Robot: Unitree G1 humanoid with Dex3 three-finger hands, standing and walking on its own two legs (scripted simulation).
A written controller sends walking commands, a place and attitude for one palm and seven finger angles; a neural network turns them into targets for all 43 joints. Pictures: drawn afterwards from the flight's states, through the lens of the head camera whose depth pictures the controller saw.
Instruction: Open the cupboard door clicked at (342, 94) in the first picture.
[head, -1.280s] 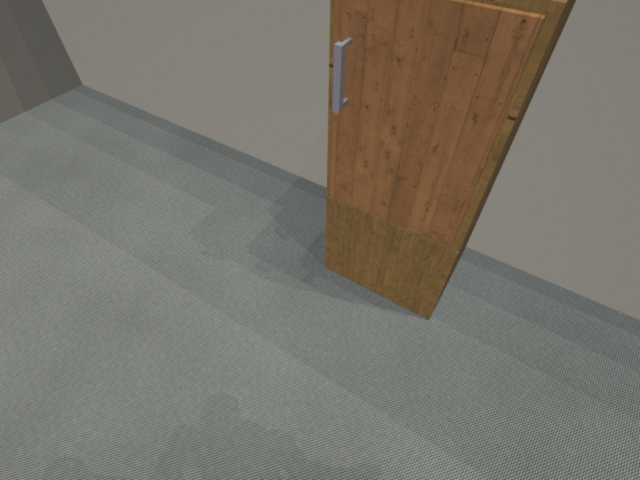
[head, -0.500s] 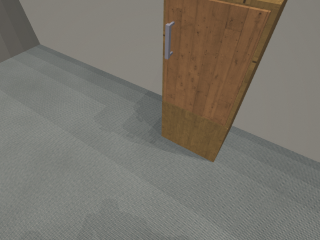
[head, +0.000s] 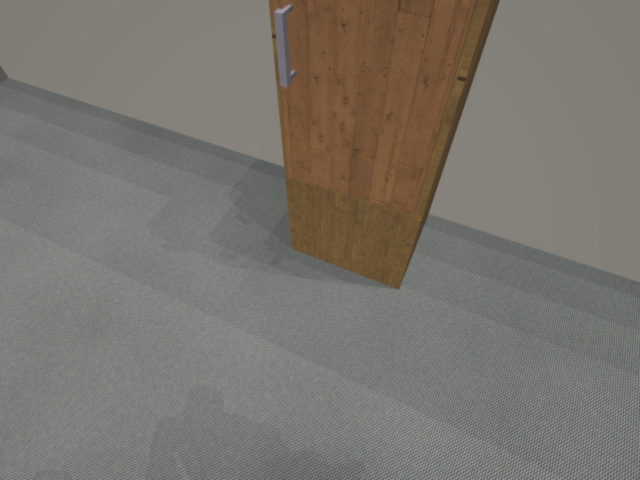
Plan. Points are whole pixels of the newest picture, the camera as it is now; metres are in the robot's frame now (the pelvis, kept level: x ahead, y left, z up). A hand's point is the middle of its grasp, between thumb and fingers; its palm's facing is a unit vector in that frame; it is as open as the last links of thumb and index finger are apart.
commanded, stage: turn to face it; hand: left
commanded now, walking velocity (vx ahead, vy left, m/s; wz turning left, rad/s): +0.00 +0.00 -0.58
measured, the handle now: (287, 46) +0.93 +0.14 +0.07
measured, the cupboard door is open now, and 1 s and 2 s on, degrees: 0 0 0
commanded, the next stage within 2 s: take the last steps up to it in 0.66 s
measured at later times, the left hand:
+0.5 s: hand out of the picture +0.05 +0.20 -0.16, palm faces -0.11 -0.96 -0.24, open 7.3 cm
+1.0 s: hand out of the picture +0.07 +0.21 -0.16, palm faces -0.26 -0.94 -0.20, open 7.3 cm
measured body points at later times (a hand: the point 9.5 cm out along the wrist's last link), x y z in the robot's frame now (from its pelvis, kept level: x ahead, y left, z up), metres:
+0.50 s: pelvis -0.02 +0.01 +0.00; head +0.01 +0.00 +0.45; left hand +0.06 +0.25 -0.14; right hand +0.03 -0.25 -0.14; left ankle -0.01 +0.16 -0.71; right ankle -0.01 -0.10 -0.73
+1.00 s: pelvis -0.03 +0.05 +0.00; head -0.02 +0.04 +0.45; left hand +0.09 +0.26 -0.15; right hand -0.11 -0.20 -0.15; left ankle +0.02 +0.14 -0.71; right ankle -0.06 -0.09 -0.73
